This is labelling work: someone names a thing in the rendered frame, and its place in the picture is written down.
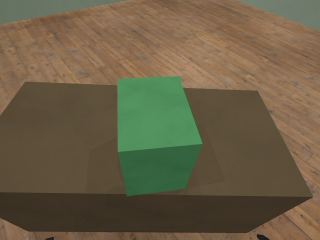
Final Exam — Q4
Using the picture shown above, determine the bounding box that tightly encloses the carton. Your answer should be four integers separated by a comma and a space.
117, 76, 203, 196

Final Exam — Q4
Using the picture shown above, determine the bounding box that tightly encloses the pedestal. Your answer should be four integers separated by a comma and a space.
0, 81, 313, 233

